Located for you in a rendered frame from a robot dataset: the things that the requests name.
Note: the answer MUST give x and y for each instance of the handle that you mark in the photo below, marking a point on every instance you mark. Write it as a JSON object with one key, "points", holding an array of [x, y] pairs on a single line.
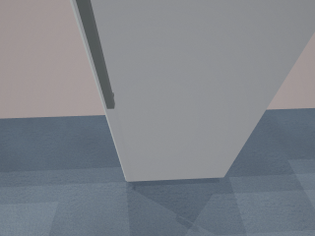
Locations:
{"points": [[88, 20]]}

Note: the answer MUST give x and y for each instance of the fridge door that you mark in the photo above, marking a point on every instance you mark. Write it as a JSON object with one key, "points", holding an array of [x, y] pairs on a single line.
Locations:
{"points": [[192, 78]]}

